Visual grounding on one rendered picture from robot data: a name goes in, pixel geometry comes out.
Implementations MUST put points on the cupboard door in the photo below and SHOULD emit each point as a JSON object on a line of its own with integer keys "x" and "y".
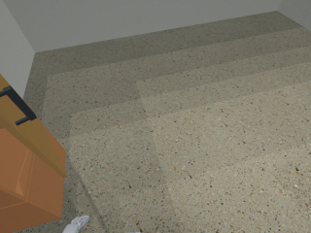
{"x": 31, "y": 133}

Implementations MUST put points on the handle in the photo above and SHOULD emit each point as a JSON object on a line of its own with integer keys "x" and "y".
{"x": 10, "y": 92}

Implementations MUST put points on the left robot hand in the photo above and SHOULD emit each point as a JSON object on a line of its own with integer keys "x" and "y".
{"x": 76, "y": 224}

